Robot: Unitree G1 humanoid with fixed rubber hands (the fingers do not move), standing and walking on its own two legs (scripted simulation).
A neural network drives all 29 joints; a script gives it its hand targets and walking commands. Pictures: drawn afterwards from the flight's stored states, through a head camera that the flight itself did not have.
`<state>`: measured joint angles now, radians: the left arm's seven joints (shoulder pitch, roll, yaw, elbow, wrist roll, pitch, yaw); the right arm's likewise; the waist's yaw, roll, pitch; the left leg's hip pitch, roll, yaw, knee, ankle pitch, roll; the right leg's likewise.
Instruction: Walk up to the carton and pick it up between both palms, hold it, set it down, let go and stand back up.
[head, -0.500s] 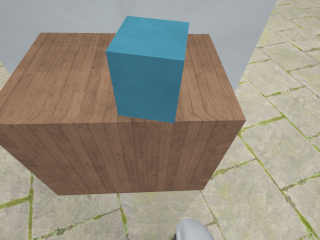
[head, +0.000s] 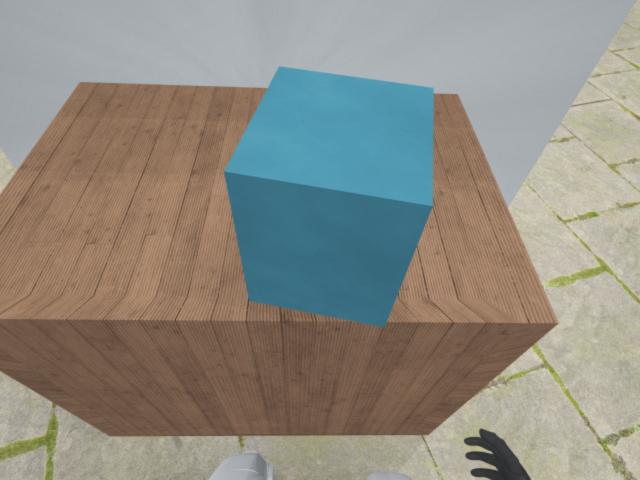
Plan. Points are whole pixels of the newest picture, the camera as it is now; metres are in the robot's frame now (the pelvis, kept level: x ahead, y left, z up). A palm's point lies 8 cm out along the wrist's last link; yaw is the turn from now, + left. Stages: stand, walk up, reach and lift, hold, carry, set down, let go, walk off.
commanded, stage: walk up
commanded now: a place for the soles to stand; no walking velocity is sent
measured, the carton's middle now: (334, 202) +0.43 +0.00 +0.09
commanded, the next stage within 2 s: none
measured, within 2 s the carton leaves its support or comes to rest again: neither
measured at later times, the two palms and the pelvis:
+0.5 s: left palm (122, 466) +0.14 +0.25 -0.08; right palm out of the picture +0.11 -0.26 -0.09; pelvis +0.03 +0.00 +0.02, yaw -2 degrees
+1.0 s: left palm out of the picture +0.11 +0.26 -0.09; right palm out of the picture +0.09 -0.28 -0.09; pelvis +0.01 +0.00 +0.01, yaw -3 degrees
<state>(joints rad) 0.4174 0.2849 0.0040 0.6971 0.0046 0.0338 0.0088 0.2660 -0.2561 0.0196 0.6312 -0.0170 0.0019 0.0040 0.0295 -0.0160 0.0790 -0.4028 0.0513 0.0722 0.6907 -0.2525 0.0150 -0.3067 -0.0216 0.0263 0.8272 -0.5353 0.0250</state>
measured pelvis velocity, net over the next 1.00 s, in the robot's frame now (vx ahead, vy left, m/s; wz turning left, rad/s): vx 0.01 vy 0.00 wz -0.05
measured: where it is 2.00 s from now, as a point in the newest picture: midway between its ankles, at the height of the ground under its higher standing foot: outside the picture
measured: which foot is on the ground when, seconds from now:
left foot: down 0.00-1.00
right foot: down 0.00-1.00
